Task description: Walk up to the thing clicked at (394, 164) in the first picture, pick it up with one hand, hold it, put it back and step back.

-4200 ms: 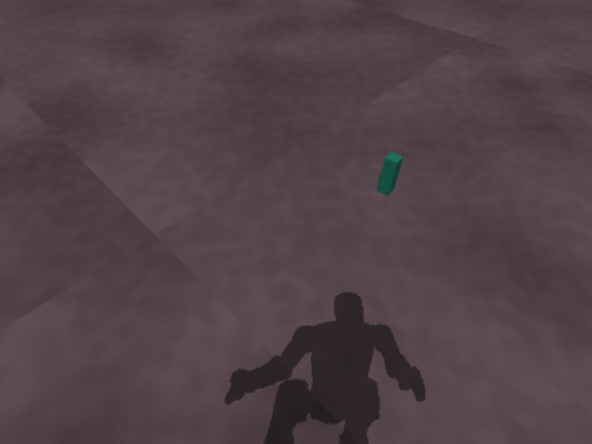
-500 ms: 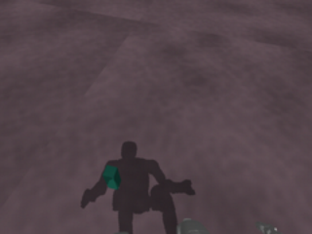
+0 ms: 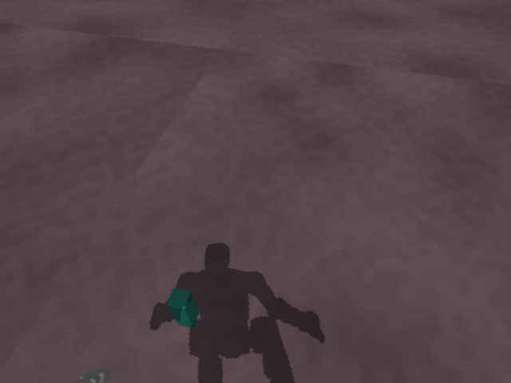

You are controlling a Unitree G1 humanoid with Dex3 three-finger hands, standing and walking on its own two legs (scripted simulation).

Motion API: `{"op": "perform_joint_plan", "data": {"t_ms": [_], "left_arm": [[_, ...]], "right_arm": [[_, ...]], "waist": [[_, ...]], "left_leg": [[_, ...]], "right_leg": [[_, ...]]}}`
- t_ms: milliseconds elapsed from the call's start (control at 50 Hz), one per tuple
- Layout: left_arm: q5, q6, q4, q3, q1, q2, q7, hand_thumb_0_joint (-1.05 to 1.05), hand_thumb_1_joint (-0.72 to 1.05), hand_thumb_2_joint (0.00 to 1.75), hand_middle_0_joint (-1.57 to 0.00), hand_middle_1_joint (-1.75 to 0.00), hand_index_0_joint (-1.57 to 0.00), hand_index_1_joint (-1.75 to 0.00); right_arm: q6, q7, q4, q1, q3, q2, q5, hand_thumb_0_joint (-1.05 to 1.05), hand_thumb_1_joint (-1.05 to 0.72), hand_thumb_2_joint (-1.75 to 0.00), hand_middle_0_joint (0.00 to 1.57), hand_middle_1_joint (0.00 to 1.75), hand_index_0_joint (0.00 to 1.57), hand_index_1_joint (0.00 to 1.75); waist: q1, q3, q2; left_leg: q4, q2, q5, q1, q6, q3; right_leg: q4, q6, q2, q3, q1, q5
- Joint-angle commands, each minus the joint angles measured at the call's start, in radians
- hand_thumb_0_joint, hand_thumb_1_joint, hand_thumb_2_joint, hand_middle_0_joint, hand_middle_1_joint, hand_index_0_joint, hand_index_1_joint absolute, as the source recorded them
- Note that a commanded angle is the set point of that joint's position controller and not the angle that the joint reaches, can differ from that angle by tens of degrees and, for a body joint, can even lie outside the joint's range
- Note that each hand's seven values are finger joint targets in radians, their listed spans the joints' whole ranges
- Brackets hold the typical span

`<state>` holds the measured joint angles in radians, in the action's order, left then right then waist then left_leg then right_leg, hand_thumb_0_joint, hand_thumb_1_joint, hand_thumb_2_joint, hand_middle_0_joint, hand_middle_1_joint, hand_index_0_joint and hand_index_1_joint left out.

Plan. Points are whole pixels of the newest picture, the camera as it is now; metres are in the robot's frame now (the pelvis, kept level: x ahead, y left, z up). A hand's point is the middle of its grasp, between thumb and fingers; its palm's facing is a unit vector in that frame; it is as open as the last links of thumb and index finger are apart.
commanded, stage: walk up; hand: left
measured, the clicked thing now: (184, 309) +0.46 +0.26 -0.67
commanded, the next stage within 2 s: stand in 0.72 s
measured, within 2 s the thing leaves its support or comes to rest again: neither
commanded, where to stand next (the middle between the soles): +0.10 +0.01 m, yaw +1 degrees
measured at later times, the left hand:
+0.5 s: hand out of the picture +0.08 +0.25 -0.15, palm faces +0.01 -0.94 -0.33, open 7.4 cm
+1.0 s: hand out of the picture +0.10 +0.25 -0.15, palm faces -0.01 -0.94 -0.34, open 7.4 cm
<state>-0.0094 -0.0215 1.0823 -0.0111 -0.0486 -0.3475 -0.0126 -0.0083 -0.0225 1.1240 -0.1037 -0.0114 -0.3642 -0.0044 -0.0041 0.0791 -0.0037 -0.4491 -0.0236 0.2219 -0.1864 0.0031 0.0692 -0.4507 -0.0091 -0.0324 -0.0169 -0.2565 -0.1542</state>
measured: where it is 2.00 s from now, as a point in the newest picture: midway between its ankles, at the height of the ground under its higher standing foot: outside the picture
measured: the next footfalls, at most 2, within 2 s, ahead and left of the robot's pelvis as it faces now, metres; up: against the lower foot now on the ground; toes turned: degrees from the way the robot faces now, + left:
none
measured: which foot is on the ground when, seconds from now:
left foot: down 0.00-1.00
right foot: down 0.00-1.00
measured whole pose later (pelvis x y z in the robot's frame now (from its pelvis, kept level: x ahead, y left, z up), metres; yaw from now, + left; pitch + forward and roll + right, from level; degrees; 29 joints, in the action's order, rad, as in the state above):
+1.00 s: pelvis +0.03 +0.00 +0.01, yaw +1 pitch -2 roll +0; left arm 0.01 -0.02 1.15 0.00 -0.11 -0.34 -0.01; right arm -0.01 -0.01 1.16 -0.11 0.01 -0.35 0.01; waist 0.00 0.02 0.01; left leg -0.31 -0.02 0.19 -0.09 0.01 0.05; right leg -0.32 -0.01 -0.03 -0.04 -0.16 -0.13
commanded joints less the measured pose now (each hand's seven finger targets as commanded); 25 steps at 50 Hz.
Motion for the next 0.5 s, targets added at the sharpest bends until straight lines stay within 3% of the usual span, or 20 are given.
{"op": "perform_joint_plan", "data": {"t_ms": [0,140,220,360,480], "left_arm": [[0.0,-0.013,-0.009,0.049,0.031,-0.211,0.013,0.0,0.9,0.9,-0.2,-0.3,-0.2,-0.3],[0.007,-0.011,0.015,0.052,0.049,-0.212,0.012,0.0,0.9,0.9,-0.2,-0.3,-0.2,-0.3],[0.008,-0.011,0.027,0.051,0.039,-0.206,0.011,0.0,0.9,0.9,-0.2,-0.3,-0.2,-0.3],[0.013,-0.011,0.031,0.056,0.038,-0.209,0.012,0.0,0.9,0.9,-0.2,-0.3,-0.2,-0.3],[0.016,-0.01,0.035,0.056,0.023,-0.205,0.012,0.0,0.9,0.9,-0.2,-0.3,-0.2,-0.3]], "right_arm": [[-0.03,0.016,-0.035,0.084,0.04,-0.209,0.003,0.0,-0.9,-0.9,0.2,0.3,0.2,0.3],[-0.024,0.017,-0.007,0.079,0.044,-0.207,0.006,0.0,-0.9,-0.9,0.2,0.3,0.2,0.3],[-0.024,0.018,-0.008,0.094,0.046,-0.212,0.005,0.0,-0.9,-0.9,0.2,0.3,0.2,0.3],[-0.017,0.017,-0.007,0.089,0.049,-0.205,0.007,0.0,-0.9,-0.9,0.2,0.3,0.2,0.3],[-0.018,0.017,-0.011,0.094,0.053,-0.206,0.009,0.0,-0.9,-0.9,0.2,0.3,0.2,0.3]], "waist": [[0.025,-0.117,0.016],[0.01,-0.125,0.006],[0.014,-0.135,0.006],[0.008,-0.092,-0.006],[0.009,-0.099,-0.005]], "left_leg": [[0.158,-0.118,-0.041,0.005,-0.034,-0.135],[0.179,-0.118,-0.031,0.05,-0.027,-0.122],[0.18,-0.123,-0.063,0.069,-0.03,-0.117],[0.189,-0.116,-0.002,0.065,-0.026,-0.12],[0.201,-0.121,-0.006,0.064,-0.026,-0.126]], "right_leg": [[0.12,0.035,-0.103,0.115,0.107,0.07],[0.172,0.031,-0.109,0.116,0.107,0.047],[0.173,0.025,-0.109,0.106,0.119,0.1],[0.212,0.024,-0.112,0.121,0.075,-0.015],[0.204,0.019,-0.104,0.107,0.084,0.023]]}}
